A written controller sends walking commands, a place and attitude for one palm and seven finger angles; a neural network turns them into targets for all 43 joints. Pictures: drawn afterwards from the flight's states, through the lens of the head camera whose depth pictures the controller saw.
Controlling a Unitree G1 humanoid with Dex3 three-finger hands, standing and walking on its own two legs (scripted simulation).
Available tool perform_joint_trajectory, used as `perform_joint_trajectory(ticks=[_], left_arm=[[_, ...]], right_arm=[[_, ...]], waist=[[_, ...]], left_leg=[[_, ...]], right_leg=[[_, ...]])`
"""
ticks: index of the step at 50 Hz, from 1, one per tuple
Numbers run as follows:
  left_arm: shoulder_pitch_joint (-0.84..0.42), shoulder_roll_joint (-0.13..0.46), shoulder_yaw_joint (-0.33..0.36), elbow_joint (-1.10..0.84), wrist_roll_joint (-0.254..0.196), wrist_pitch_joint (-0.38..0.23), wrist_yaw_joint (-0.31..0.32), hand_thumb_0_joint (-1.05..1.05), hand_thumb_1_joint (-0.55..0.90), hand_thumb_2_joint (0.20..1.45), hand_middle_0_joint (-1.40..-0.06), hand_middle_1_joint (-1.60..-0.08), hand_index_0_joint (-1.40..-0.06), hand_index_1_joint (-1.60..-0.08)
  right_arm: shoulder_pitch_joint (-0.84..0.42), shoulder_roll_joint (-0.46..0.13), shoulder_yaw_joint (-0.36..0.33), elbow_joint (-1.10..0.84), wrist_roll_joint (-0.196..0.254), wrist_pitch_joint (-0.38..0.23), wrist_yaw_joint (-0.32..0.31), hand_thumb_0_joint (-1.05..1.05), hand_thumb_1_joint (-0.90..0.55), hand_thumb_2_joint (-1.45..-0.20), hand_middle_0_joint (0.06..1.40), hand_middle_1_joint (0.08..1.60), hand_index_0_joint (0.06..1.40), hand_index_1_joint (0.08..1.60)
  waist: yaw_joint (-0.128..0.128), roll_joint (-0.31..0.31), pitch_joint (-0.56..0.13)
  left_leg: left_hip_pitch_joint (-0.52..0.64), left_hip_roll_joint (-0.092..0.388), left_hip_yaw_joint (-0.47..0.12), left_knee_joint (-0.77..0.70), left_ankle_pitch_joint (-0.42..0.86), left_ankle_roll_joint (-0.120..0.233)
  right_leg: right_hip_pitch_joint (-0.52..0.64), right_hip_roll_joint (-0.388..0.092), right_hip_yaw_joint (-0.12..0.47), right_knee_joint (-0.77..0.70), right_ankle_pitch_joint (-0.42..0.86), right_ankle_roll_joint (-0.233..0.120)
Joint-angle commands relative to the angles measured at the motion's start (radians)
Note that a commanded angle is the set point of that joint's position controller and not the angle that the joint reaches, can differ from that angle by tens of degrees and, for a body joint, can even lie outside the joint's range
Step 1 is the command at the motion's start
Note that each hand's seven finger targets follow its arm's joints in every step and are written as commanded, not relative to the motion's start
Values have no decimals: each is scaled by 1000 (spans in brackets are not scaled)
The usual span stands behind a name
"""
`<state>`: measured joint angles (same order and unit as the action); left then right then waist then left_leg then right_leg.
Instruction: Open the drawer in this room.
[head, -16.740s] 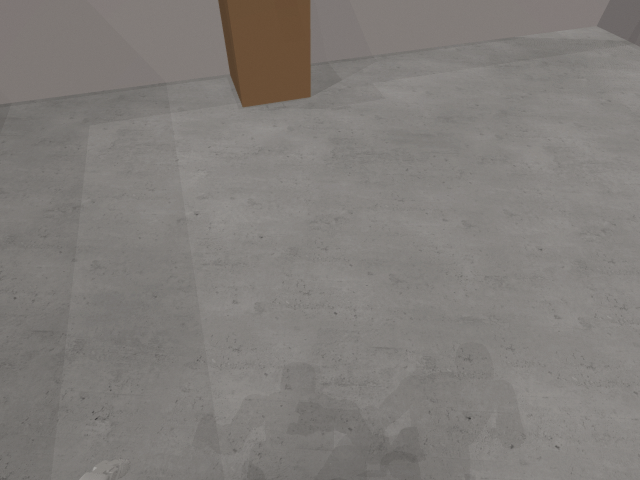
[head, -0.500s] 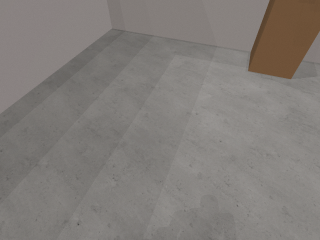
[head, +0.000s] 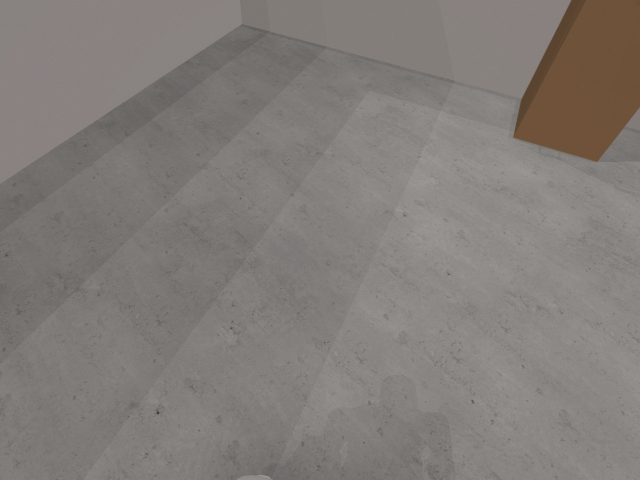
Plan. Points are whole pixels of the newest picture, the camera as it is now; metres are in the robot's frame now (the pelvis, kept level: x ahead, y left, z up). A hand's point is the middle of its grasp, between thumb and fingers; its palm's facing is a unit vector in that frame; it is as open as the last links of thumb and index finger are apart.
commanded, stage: turn or walk to find it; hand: left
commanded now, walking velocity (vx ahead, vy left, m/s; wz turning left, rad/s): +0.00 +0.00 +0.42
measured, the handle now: out of the picture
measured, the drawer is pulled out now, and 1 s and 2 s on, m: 0.00 0.00 0.00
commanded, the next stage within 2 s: stand and wait in 0.08 s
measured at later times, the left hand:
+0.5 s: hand out of the picture -0.01 +0.15 -0.15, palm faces +0.17 -0.95 -0.25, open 7.4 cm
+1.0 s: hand out of the picture -0.05 +0.21 -0.16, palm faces +0.41 -0.87 -0.26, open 7.4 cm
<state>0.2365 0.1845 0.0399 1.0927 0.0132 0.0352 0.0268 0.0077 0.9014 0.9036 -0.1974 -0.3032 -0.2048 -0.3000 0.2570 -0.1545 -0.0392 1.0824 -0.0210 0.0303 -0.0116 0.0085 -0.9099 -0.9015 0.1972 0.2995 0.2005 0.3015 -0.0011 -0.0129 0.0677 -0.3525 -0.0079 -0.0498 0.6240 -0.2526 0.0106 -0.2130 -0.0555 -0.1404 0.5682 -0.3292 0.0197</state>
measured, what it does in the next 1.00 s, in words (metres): steps on the spot, turning left: right foot, then left foot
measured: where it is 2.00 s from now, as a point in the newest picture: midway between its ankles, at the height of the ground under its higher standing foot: outside the picture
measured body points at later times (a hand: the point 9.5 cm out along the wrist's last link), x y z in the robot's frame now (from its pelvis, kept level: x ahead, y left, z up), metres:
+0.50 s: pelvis -0.02 -0.04 +0.01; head +0.01 -0.06 +0.46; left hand -0.02 +0.20 -0.13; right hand +0.07 -0.29 -0.15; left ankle -0.03 +0.10 -0.67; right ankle -0.04 -0.14 -0.73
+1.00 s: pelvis -0.03 -0.01 +0.01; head +0.00 +0.02 +0.46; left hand -0.08 +0.26 -0.14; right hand +0.15 -0.20 -0.13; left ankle -0.07 +0.09 -0.73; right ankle +0.02 -0.15 -0.67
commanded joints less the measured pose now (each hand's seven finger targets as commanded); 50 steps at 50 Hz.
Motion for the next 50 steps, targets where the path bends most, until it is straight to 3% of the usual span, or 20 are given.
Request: perform_joint_trajectory(ticks=[1, 3, 8, 12, 14, 15, 16, 17, 18, 20, 22, 29, 33, 34, 35, 36, 37, 38, 42, 50], left_arm=[[-7, 88, 27, -99, 2, -9, 8, 0, 900, 900, -200, -300, -200, -300], [-29, 96, 27, -116, 6, -13, 5, 0, 900, 900, -200, -300, -200, -300], [-58, 72, 10, -131, 4, -24, -3, 0, 900, 900, -200, -300, -200, -300], [14, 73, 2, -107, -4, -21, 1, 0, 900, 900, -200, -300, -200, -300], [81, 97, 1, -76, -3, -32, 6, 0, 900, 900, -200, -300, -200, -300], [80, 148, 10, -74, 2, -36, 11, 0, 900, 900, -200, -300, -200, -300], [45, 213, 23, -91, 9, -38, 13, 0, 900, 900, -200, -300, -200, -300], [-27, 257, 31, -129, 10, -33, 9, 0, 900, 900, -200, -300, -200, -300], [-42, 243, 39, -141, 8, -34, 11, 0, 900, 900, -200, -300, -200, -300], [-62, 191, 24, -136, 8, -42, 7, 0, 900, 900, -200, -300, -200, -300], [-41, 176, 19, -138, 8, -49, 7, 0, 900, 900, -200, -300, -200, -300], [122, 204, 34, -102, 20, -47, 14, 0, 900, 900, -200, -300, -200, -300], [107, 223, 45, -98, 18, -42, 15, 0, 900, 900, -200, -300, -200, -300], [100, 224, 44, -103, 11, -41, 13, 0, 900, 900, -200, -300, -200, -300], [89, 212, 42, -109, 3, -39, 11, 0, 900, 900, -200, -300, -200, -300], [106, 167, 35, -138, -4, -35, 6, 0, 900, 900, -200, -300, -200, -300], [73, 126, 18, -164, 5, -34, 7, 0, 900, 900, -200, -300, -200, -300], [15, 132, 19, -164, 1, -14, 18, 0, 900, 900, -200, -300, -200, -300], [-24, 129, 29, -150, 2, -14, -4, 0, 900, 900, -200, -300, -200, -300], [-73, 125, 26, -193, 1, -4, -7, 0, 900, 900, -200, -300, -200, -300]], right_arm=[[53, -229, -42, -86, -6, -23, -11, 0, -900, -900, 200, 300, 200, 300], [50, -236, -48, -97, -4, -24, -18, 0, -900, -900, 200, 300, 200, 300], [46, -229, -50, -105, -9, -22, -20, 0, -900, -900, 200, 300, 200, 300], [15, -222, -48, -105, -7, -19, -12, 0, -900, -900, 200, 300, 200, 300], [-6, -203, -43, -100, 4, -20, -9, 0, -900, -900, 200, 300, 200, 300], [1, -162, -38, -104, 11, -19, -3, 0, -900, -900, 200, 300, 200, 300], [-16, -126, -27, -125, 13, -15, 0, 0, -900, -900, 200, 300, 200, 300], [-39, -140, -31, -144, 7, -8, 3, 0, -900, -900, 200, 300, 200, 300], [-83, -169, -44, -154, -2, 7, 2, 0, -900, -900, 200, 300, 200, 300], [-71, -158, -48, -126, 0, 15, 6, 0, -900, -900, 200, 300, 200, 300], [-45, -145, -42, -115, 5, 17, 8, 0, -900, -900, 200, 300, 200, 300], [-169, -133, -22, -153, 13, 9, 11, 0, -900, -900, 200, 300, 200, 300], [-143, -139, -16, -149, 17, -7, 10, 0, -900, -900, 200, 300, 200, 300], [-112, -153, -18, -142, 14, -11, 8, 0, -900, -900, 200, 300, 200, 300], [-55, -189, -27, -127, 9, -21, 9, 0, -900, -900, 200, 300, 200, 300], [-17, -284, -49, -128, 0, -28, 9, 0, -900, -900, 200, 300, 200, 300], [32, -324, -62, -114, 11, -18, 8, 0, -900, -900, 200, 300, 200, 300], [41, -312, -58, -100, 12, -17, -6, 0, -900, -900, 200, 300, 200, 300], [-67, -250, -44, -138, 4, -24, -17, 0, -900, -900, 200, 300, 200, 300], [-80, -256, -59, -172, -3, -17, -1, 0, -900, -900, 200, 300, 200, 300]], waist=[[-17, 291, -30], [-15, 236, -93], [-27, 135, -168], [3, 152, -161], [30, 123, -143], [23, 37, -111], [15, -116, -50], [13, -197, 5], [27, -253, 57], [-10, -118, 90], [-16, -106, 47], [57, -180, -43], [38, -202, -110], [18, -190, -122], [-18, -113, -170], [-30, 151, -229], [-49, 277, -216], [-61, 265, -209], [-18, 135, -101], [-16, 176, -57]], left_leg=[[1, 275, -510, -409, 43, 159], [100, 279, -517, -376, 66, 203], [210, 210, -396, -334, 158, 178], [158, 169, -357, -348, 100, 140], [67, 104, -274, -306, 31, 75], [-64, 53, -215, -223, -32, 28], [-131, -23, -102, -110, -123, -20], [-125, -34, -35, 21, -171, -33], [-147, -17, -32, 170, -214, -31], [-146, 1, -8, 359, -191, -31], [-153, 7, 22, 442, -163, -44], [-126, 15, 92, 230, -224, -55], [-4, 4, 140, -42, -120, -40], [92, -1, 146, -147, -16, -29], [266, 54, 106, -257, 195, -8], [489, 279, -155, -228, 557, 90], [494, 425, -259, -208, 922, 204], [416, 407, -239, -204, 900, 226], [310, 273, -143, -224, 700, 170], [180, 238, -182, -270, 454, 167]], right_leg=[[-131, 37, 59, 296, -194, 2], [-222, 23, 144, 439, -227, -4], [-200, 47, 139, 308, -186, 12], [-36, 62, 129, 34, -102, 8], [129, 49, 117, -208, 69, 9], [211, -49, 219, -270, 33, -17], [137, -215, 385, -351, -96, -77], [-3, -324, 452, -410, -163, -142], [-73, -334, 480, -412, -94, -170], [-76, -272, 331, -324, 218, -174], [-1, -240, 218, -248, 482, -157], [209, -258, 181, -149, 809, -165], [250, -246, 138, -60, 842, -125], [202, -228, 108, -10, 815, -93], [101, -210, 65, 101, 695, -51], [-165, -107, 0, 275, 245, 14], [-285, -47, 32, 423, -315, 36], [-272, -51, 121, 484, -334, 41], [-308, -43, 120, 534, -152, 52], [-225, -20, 103, 350, -107, 65]])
